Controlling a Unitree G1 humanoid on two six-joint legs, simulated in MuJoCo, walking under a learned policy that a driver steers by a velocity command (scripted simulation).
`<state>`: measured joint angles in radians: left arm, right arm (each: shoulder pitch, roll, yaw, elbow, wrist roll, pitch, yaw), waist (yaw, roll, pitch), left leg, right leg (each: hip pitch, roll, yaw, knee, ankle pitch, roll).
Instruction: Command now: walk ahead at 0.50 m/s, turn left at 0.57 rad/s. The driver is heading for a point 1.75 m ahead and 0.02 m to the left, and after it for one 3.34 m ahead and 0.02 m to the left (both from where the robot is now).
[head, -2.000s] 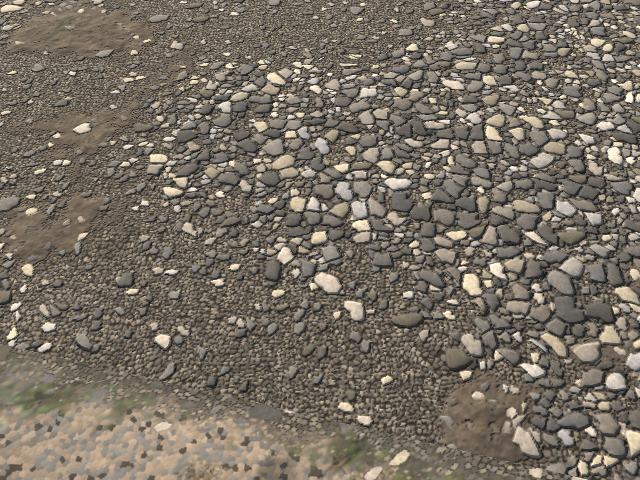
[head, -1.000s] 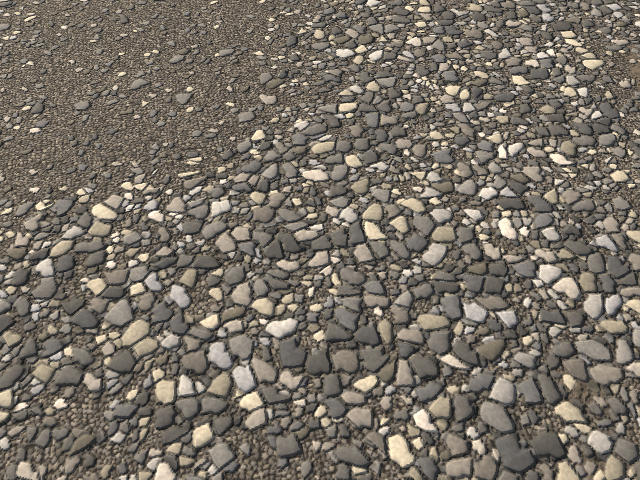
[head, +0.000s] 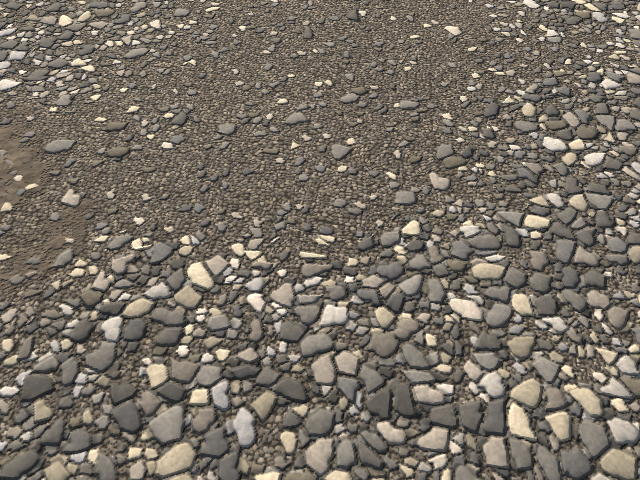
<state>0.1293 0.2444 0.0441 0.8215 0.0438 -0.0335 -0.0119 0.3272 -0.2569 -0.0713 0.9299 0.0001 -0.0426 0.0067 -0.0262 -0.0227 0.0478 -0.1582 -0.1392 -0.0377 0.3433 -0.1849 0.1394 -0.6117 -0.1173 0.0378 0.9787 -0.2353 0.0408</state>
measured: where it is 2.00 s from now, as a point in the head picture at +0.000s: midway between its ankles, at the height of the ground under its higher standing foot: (279, 268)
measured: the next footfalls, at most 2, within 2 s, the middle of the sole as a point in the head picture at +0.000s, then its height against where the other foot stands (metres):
right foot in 0.28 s outside the picture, level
left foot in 0.80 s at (266, 436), level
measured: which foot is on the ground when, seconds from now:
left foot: down 0.00-0.28, up 0.30-0.78, down 0.80-1.00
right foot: up 0.00-0.26, down 0.28-0.82, up 0.84-1.00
